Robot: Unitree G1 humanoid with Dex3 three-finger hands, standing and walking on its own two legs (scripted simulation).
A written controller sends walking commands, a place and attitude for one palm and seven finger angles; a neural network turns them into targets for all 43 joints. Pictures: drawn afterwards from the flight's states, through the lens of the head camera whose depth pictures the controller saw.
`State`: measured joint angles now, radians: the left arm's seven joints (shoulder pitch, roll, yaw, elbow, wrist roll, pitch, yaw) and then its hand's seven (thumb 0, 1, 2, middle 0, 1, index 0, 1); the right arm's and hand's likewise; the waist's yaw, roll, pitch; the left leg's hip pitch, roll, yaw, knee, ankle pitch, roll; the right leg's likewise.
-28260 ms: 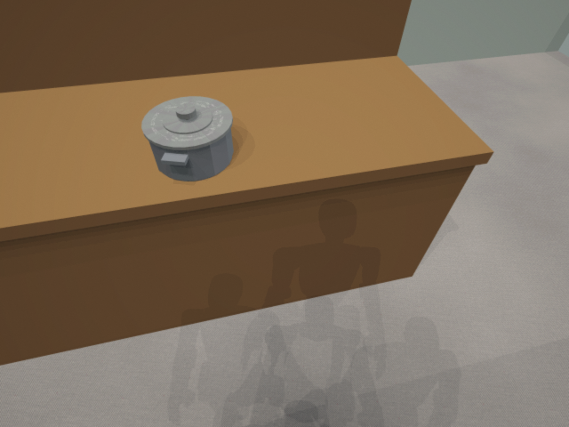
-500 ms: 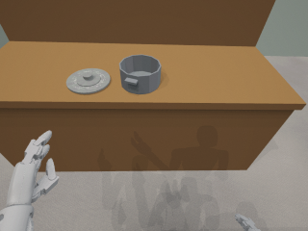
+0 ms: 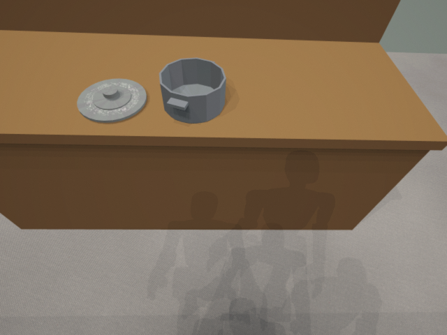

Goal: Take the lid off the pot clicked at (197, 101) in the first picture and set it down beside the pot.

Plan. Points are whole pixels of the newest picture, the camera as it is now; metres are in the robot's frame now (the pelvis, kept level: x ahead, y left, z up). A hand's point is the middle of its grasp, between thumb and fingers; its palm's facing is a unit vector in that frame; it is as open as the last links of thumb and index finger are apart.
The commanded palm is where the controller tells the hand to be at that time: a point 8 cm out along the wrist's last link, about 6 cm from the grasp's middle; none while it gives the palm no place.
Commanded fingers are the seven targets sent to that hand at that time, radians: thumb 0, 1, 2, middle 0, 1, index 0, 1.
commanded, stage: stop stepping back and stand still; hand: left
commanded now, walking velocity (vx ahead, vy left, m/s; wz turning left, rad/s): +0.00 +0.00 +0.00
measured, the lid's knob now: (110, 92) +0.75 +0.37 -0.05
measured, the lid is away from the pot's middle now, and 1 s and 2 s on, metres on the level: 0.25 0.25 0.25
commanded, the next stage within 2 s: let the arm hang, fingers relaxed in 0.66 s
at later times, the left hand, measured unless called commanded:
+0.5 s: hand out of the picture +0.05 +0.17 -0.18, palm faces +0.03 -0.98 -0.18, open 7.3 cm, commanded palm none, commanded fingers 0.00 0.90 0.90 -0.20 -0.30 -0.20 -0.30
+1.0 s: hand out of the picture +0.06 +0.17 -0.18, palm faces +0.02 -0.98 -0.19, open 7.3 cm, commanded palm none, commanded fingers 0.00 0.90 0.90 -0.20 -0.30 -0.20 -0.30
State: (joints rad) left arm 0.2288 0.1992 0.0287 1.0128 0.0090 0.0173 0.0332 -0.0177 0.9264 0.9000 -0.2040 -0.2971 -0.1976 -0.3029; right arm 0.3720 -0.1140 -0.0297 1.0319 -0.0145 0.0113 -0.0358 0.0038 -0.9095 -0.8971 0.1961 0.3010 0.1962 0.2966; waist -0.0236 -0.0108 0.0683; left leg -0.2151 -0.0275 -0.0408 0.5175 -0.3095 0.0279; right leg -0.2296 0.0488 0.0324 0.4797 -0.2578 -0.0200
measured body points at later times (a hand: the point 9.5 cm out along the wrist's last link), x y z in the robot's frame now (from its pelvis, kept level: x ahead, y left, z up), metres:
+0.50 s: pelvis +0.03 +0.00 +0.00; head +0.05 +0.01 +0.45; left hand +0.05 +0.22 -0.17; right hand +0.03 -0.23 -0.15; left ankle -0.02 +0.10 -0.74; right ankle +0.00 -0.11 -0.74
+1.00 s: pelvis +0.04 +0.00 +0.00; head +0.06 +0.01 +0.45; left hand +0.06 +0.22 -0.16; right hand +0.01 -0.21 -0.16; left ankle -0.02 +0.10 -0.74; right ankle +0.00 -0.11 -0.74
